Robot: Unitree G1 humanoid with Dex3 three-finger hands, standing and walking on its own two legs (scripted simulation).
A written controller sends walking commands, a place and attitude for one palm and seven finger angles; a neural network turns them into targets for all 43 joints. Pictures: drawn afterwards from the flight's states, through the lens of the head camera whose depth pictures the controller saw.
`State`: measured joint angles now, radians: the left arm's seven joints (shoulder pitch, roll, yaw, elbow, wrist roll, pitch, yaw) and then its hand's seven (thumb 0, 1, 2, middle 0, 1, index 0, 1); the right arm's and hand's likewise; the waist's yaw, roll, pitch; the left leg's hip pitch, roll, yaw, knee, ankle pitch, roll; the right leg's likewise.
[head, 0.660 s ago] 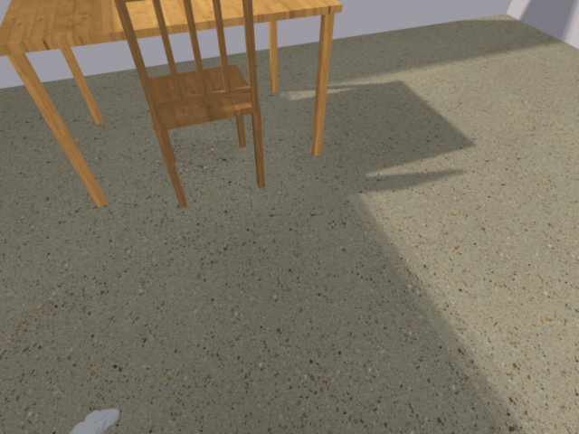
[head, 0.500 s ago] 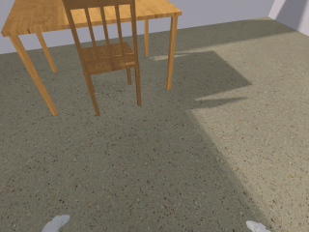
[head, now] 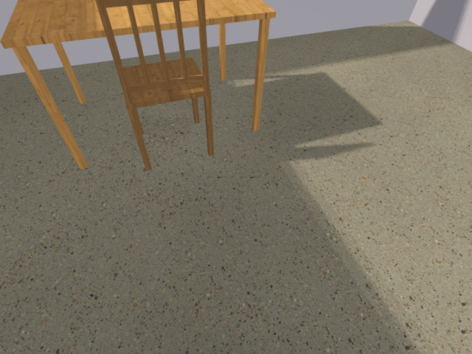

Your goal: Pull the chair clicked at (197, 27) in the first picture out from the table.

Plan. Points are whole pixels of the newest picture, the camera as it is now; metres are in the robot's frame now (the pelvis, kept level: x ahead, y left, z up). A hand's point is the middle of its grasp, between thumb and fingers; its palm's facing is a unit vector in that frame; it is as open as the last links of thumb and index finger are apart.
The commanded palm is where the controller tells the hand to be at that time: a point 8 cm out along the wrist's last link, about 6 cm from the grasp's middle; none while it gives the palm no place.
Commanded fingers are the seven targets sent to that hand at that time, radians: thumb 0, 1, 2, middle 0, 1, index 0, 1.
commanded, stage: stand and wait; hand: left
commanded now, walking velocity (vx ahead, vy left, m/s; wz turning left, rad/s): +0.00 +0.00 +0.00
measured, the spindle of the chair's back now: (160, 45) +1.28 +0.40 -0.07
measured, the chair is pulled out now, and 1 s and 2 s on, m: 0.00 0.00 0.00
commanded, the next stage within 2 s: look at it before walking up in 0.26 s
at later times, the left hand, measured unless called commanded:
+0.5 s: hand out of the picture +0.05 +0.24 -0.16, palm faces -0.03 -0.95 -0.30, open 7.4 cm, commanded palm none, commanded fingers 0.00 0.90 0.90 -0.20 -0.30 -0.20 -0.30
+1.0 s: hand out of the picture +0.05 +0.24 -0.16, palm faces -0.02 -0.95 -0.31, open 7.4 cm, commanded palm none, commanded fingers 0.00 0.90 0.90 -0.20 -0.30 -0.20 -0.30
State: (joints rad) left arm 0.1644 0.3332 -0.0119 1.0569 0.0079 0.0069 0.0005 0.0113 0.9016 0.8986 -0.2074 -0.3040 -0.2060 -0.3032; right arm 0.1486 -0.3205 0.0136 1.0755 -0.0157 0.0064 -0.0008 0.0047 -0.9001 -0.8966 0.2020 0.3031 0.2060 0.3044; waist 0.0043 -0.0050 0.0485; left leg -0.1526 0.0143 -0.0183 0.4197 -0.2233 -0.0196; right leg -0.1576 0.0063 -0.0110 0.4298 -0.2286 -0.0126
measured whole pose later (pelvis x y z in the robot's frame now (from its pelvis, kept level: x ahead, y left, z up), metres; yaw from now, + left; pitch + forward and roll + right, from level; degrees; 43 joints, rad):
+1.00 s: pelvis +0.00 +0.00 +0.00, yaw +0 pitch -2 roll +0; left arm 0.17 0.32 -0.01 1.09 0.01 -0.01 0.00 0.01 0.90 0.90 -0.21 -0.30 -0.21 -0.30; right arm 0.14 -0.30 0.01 1.10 -0.01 -0.01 0.00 0.00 -0.90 -0.90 0.20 0.30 0.21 0.30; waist 0.01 0.00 0.03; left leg -0.15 0.01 -0.02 0.38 -0.20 -0.01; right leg -0.16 0.00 -0.01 0.40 -0.20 -0.01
